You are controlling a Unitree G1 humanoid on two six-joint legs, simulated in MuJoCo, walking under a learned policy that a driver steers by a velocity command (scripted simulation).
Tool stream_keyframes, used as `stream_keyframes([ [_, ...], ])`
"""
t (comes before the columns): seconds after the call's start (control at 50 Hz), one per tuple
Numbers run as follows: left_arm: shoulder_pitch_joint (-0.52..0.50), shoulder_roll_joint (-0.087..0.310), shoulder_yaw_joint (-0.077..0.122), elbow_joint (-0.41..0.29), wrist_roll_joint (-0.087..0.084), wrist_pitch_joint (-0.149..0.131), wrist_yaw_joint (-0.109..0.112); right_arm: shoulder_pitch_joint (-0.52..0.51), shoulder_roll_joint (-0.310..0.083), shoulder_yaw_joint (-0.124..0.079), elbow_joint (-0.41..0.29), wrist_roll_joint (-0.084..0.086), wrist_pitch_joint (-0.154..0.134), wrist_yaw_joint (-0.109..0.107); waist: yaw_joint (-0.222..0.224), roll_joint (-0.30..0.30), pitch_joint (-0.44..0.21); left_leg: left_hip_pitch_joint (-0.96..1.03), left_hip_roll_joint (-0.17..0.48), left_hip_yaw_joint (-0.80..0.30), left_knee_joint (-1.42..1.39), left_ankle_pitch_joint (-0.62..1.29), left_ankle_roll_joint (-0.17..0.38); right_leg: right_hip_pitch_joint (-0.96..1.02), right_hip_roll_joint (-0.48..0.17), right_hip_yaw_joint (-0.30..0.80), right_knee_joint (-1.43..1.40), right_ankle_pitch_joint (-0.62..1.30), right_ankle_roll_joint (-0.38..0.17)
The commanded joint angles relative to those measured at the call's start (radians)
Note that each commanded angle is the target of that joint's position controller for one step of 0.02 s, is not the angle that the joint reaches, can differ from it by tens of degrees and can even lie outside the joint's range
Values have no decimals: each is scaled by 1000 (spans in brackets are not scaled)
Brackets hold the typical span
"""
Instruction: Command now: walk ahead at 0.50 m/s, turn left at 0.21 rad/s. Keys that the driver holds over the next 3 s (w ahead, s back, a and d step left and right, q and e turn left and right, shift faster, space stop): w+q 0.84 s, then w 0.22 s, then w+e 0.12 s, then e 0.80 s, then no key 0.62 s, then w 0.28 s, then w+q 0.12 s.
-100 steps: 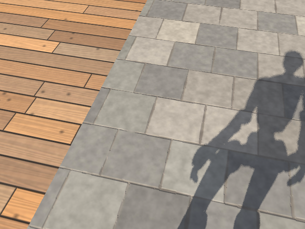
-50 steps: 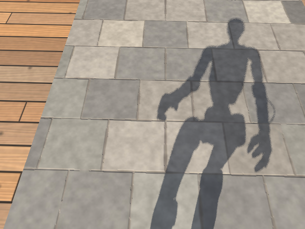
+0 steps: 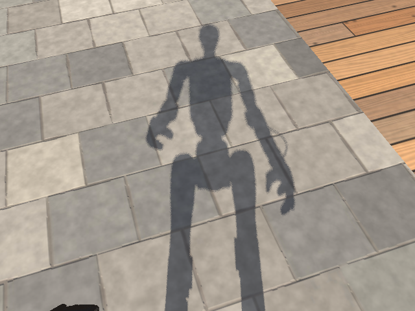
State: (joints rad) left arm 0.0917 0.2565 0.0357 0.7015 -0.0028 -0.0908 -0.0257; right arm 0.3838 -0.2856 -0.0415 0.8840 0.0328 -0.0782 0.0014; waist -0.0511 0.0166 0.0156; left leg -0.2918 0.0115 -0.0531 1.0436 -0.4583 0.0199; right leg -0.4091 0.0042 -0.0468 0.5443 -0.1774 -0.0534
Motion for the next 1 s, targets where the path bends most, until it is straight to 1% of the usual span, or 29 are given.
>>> stream_keyframes([
  [0.02,156,110,39,7,5,-9,0,-60,-121,-34,-94,-3,-18,-8,91,-106,-64,-426,102,-53,138,131,8,391,-294,357,-311,-7,-156],
  [0.06,115,87,38,20,15,-25,-3,-25,-81,-33,-81,-2,11,-7,47,-126,-42,-337,124,-57,112,205,0,286,-257,238,-373,90,-143],
  [0.08,115,92,42,31,16,-33,-2,-23,-64,-32,-82,-1,21,-6,38,-110,-32,-336,125,-59,106,228,-6,266,-254,195,-390,148,-147],
  [0.12,125,108,50,54,21,-41,4,-55,-57,-35,-99,-4,32,-8,34,-81,-6,-381,122,-78,65,299,-15,262,-252,121,-411,225,-148],
  [0.18,146,121,54,82,21,-37,19,-120,-48,-35,-125,-8,29,0,48,-66,17,-428,109,-83,-78,444,-22,298,-239,27,-421,281,-133],
  [0.24,163,143,57,98,15,-29,30,-218,-30,-25,-160,-13,24,18,83,-54,46,-405,99,-17,-244,554,-12,320,-228,-53,-434,287,-109],
  [0.3,228,164,64,129,6,-11,37,-324,-14,-14,-214,-13,23,38,127,-37,82,-450,94,29,-342,541,8,422,-261,-88,-412,327,-104],
  [0.36,262,178,68,147,-4,16,40,-389,-14,-13,-268,-9,23,60,139,-42,92,-476,74,83,-396,442,35,529,-291,-120,-344,442,-94],
  [0.42,236,220,78,135,-10,38,52,-333,-53,-34,-291,-8,30,70,74,-104,11,-304,-17,172,-402,296,88,560,-291,-163,-163,904,-64],
  [0.44,226,234,81,130,-10,46,57,-243,-86,-53,-277,-5,33,68,19,-120,-44,-182,-55,188,-405,258,114,543,-284,-172,-27,1015,-54],
  [0.46,203,235,80,123,-16,48,61,-91,-139,-83,-243,-5,35,57,-69,-103,-122,47,-89,177,-484,316,153,452,-252,-189,175,968,-26],
  [0.48,211,205,67,103,-2,37,62,53,-223,-116,-213,-9,47,32,-128,0,-211,357,30,-31,-520,334,212,201,-205,-185,478,620,16],
  [0.5,314,47,18,53,23,4,38,8,-310,-122,-224,-8,37,27,11,231,-293,685,285,-601,-594,228,404,-260,15,-66,818,-386,72],
  [0.52,194,135,32,38,-12,-40,20,53,-222,-98,-241,-16,28,29,-74,107,-383,715,326,-749,-718,165,414,-364,11,144,895,-408,52],
  [0.54,99,169,42,1,-44,-58,13,14,-177,-84,-233,-23,17,31,-75,66,-233,605,293,-588,-740,246,359,-423,-35,148,851,-306,30],
  [0.56,93,154,37,0,-32,-65,19,-52,-151,-76,-240,-16,13,31,-20,-14,-143,447,245,-464,-745,344,322,-384,-77,140,754,-223,25],
  [0.58,100,158,44,13,-7,-61,26,-118,-121,-67,-256,-17,13,29,21,-30,-88,315,204,-373,-759,445,298,-322,-104,132,672,-186,36],
  [0.6,128,164,51,15,2,-47,25,-150,-104,-60,-273,-29,12,25,55,-6,-75,228,180,-329,-782,506,292,-254,-123,138,636,-155,47],
  [0.66,134,130,47,4,18,-14,29,-153,-130,-66,-273,-24,5,12,81,2,-52,88,143,-252,-820,610,296,-199,-118,108,514,-97,101],
  [0.7,57,106,37,-23,21,-8,33,-127,-154,-73,-262,-21,8,-1,60,18,-26,40,109,-202,-823,610,273,-203,-100,93,373,15,126],
  [0.76,-62,79,23,-51,15,-14,24,-84,-160,-76,-246,-12,19,-12,8,55,-21,11,58,-166,-793,498,216,-129,-47,84,125,217,127],
  [0.8,-116,90,24,-68,2,-21,15,-47,-168,-78,-232,-9,24,-14,-17,70,-23,27,72,-206,-777,431,201,-91,-19,87,45,267,124],
  [0.84,-134,118,33,-81,-5,-29,7,-26,-159,-76,-222,-4,29,-16,-17,81,-25,86,99,-270,-727,379,192,-82,-13,116,-13,238,109],
  [0.9,-75,149,48,-68,-4,-44,-3,-30,-143,-73,-214,-12,33,-21,17,120,-34,168,146,-330,-648,392,169,-27,-22,112,-50,149,61],
  [0.92,-8,157,57,-50,1,-48,-1,-40,-127,-67,-215,-14,34,-19,55,124,-52,168,123,-321,-592,455,151,63,-12,89,-88,141,35],
  [0.94,89,187,70,-33,14,-54,4,-38,-87,-52,-221,-20,32,-15,101,100,-130,138,69,-276,-444,503,119,231,-57,120,-86,138,-8],
  [0.96,228,249,85,-22,26,-55,8,13,-36,-32,-236,-37,27,-15,127,-47,-273,-33,-17,-191,-152,297,73,512,-235,329,-56,130,-93],
  [0.98,320,301,103,37,19,-39,-4,142,-11,-22,-237,0,17,-16,87,-385,-341,-361,-121,-103,138,-128,13,734,-396,797,-206,-162,-238],
  [1.0,305,206,80,23,-9,-37,-8,90,-109,-38,-217,10,16,-18,120,-237,-243,-479,-63,-159,248,-103,10,688,-386,842,-260,-397,-214],
])
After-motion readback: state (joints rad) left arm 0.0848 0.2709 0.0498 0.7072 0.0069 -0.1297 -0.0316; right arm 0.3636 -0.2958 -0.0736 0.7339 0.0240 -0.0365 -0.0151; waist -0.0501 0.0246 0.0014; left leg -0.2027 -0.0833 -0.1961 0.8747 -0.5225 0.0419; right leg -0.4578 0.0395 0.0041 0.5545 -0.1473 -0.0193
